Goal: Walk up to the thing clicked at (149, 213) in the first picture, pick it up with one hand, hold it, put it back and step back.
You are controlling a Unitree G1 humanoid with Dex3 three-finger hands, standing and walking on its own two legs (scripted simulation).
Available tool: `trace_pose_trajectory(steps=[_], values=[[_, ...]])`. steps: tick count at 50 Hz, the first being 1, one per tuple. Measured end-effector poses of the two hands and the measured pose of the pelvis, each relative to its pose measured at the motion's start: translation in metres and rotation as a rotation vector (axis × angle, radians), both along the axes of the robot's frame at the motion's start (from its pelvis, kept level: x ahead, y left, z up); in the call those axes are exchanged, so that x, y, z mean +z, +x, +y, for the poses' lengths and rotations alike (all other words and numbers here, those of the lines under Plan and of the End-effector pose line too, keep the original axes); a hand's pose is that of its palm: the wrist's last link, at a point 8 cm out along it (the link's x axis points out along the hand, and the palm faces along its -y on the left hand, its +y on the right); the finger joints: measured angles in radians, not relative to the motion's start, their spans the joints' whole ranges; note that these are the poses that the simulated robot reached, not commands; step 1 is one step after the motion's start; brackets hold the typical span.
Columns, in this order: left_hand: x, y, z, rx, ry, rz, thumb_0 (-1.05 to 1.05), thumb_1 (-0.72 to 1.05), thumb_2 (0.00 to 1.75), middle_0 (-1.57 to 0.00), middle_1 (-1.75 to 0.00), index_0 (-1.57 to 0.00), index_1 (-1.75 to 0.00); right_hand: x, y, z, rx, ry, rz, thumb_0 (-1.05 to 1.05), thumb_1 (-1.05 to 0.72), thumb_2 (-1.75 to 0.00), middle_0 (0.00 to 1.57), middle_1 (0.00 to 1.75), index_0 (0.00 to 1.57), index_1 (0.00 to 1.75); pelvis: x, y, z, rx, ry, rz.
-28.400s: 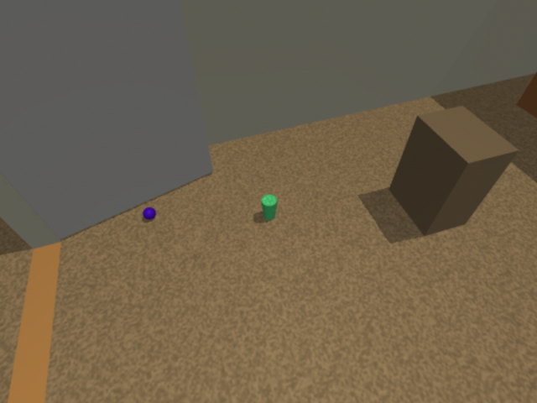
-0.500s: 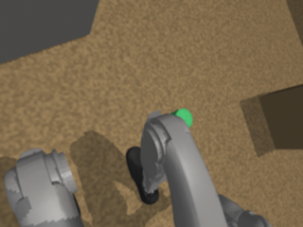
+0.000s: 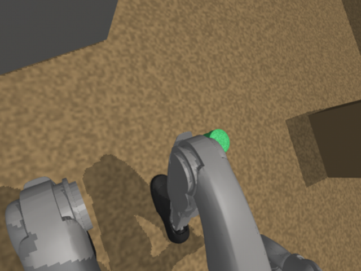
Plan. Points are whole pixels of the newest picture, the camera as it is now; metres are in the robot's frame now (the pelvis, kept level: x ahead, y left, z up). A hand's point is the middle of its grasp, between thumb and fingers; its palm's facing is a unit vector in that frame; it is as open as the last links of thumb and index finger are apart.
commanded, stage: withdraw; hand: left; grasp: from above
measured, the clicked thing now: out of the picture +0.43 +0.31 -0.27
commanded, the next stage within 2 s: home in 0.98 s
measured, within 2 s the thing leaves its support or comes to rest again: neither
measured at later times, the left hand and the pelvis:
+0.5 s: hand out of the picture +0.43 +0.33 -0.14, palm faces -0.30 -0.08 -0.95, open 14.0 cm; pelvis +0.01 +0.00 +0.03, yaw +4 degrees
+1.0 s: hand out of the picture +0.41 +0.31 -0.13, palm faces -0.43 -0.11 -0.90, open 13.8 cm; pelvis -0.01 -0.02 +0.04, yaw +7 degrees
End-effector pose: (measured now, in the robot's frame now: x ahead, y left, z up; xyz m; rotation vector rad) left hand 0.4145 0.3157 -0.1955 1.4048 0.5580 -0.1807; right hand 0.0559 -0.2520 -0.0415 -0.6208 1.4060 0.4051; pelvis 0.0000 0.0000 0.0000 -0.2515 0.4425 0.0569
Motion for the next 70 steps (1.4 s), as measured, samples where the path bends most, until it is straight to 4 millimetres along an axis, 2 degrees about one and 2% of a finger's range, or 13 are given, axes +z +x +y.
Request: trace_pose_trajectory(steps=[11,17,22,29,33,39,45,51,56,59,63,67,70], values=[[0.007,0.006,-0.004,-0.021,0.01,-0.037,0.0,-0.45,0.97,-0.09,-1.04,-0.1,-1.02,0.006,0.001,-0.003,-0.006,-0.022,-0.023,0.0,-0.91,-0.89,0.2,0.3,0.2,0.3,0.003,-0.002,0.0,0.001,0.0,0.0],[0.033,0.018,0.005,0.025,0.01,-0.105,0.0,-0.48,0.98,-0.15,-1.04,-0.09,-1.01,0.008,0.001,-0.011,-0.083,-0.027,-0.042,0.0,-0.91,-0.9,0.2,0.3,0.2,0.3,0.005,0.003,-0.001,0.004,0.007,0.042],[0.079,0.015,0.007,0.005,0.061,-0.16,0.0,-0.49,0.99,-0.18,-1.04,-0.09,-1.0,0.001,0.012,-0.014,-0.188,0.008,-0.068,0.0,-0.91,-0.9,0.2,0.3,0.2,0.3,0.016,0.007,-0.003,0.017,0.032,0.102],[0.156,0.0,0.02,0.05,0.134,-0.076,0.0,-0.49,1.0,-0.15,-1.0,-0.1,-0.99,-0.004,0.048,-0.012,-0.266,0.078,-0.154,0.0,-0.91,-0.9,0.2,0.3,0.2,0.3,0.047,0.002,-0.007,0.048,0.087,0.145],[0.18,-0.013,0.02,0.066,0.106,0.027,0.0,-0.47,0.99,-0.15,-0.97,-0.12,-0.98,0.003,0.066,-0.011,-0.263,0.091,-0.22,0.0,-0.92,-0.9,0.2,0.3,0.2,0.3,0.062,-0.004,-0.01,0.063,0.113,0.136],[0.178,-0.025,0.002,-0.042,0.025,0.089,0.0,-0.46,0.99,-0.15,-0.97,-0.13,-0.98,0.012,0.071,-0.022,-0.226,0.024,-0.25,0.0,-0.91,-0.9,0.2,0.3,0.2,0.3,0.069,-0.011,-0.016,0.078,0.131,0.119],[0.151,-0.019,-0.009,-0.134,0.001,0.03,0.0,-0.46,0.99,-0.14,-0.98,-0.13,-0.99,0.009,0.058,-0.036,-0.201,-0.079,-0.221,0.0,-0.91,-0.9,0.2,0.3,0.2,0.3,0.053,-0.011,-0.018,0.075,0.127,0.115],[0.121,-0.001,0.001,-0.093,0.036,-0.042,0.0,-0.48,1.0,-0.12,-1.0,-0.11,-1.01,0.0,0.032,-0.04,-0.209,-0.14,-0.167,0.0,-0.91,-0.89,0.2,0.3,0.2,0.3,0.033,-0.008,-0.015,0.063,0.111,0.113],[0.116,0.014,0.013,-0.026,0.076,-0.104,0.0,-0.48,1.0,-0.14,-1.03,-0.11,-1.0,-0.01,0.006,-0.032,-0.269,-0.134,-0.084,0.0,-0.91,-0.89,0.2,0.3,0.2,0.3,0.027,-0.002,-0.011,0.059,0.096,0.141],[0.122,0.016,0.013,-0.013,0.089,-0.089,0.0,-0.45,0.97,-0.2,-1.03,-0.13,-0.97,-0.014,-0.003,-0.023,-0.309,-0.1,-0.045,0.0,-0.9,-0.89,0.2,0.3,0.2,0.3,0.03,0.001,-0.009,0.061,0.099,0.154],[0.143,0.015,0.018,0.041,0.074,-0.088,0.0,-0.35,0.92,-0.26,-0.91,-0.17,-0.85,-0.011,-0.003,-0.013,-0.362,-0.053,-0.045,0.0,-0.9,-0.89,0.21,0.3,0.2,0.3,0.042,0.003,-0.008,0.06,0.098,0.17],[0.177,0.002,0.023,0.095,0.038,-0.091,0.0,-0.18,0.86,-0.26,-0.72,-0.2,-0.7,0.002,0.01,-0.007,-0.401,-0.016,-0.077,0.0,-0.9,-0.89,0.21,0.3,0.2,0.3,0.065,0.005,-0.007,0.063,0.098,0.188],[0.208,-0.016,0.025,0.142,-0.011,-0.087,0.0,-0.01,0.83,-0.25,-0.6,-0.2,-0.59,0.019,0.028,-0.005,-0.406,0.007,-0.118,0.0,-0.9,-0.89,0.21,0.3,0.2,0.3,0.088,0.005,-0.006,0.068,0.102,0.196]])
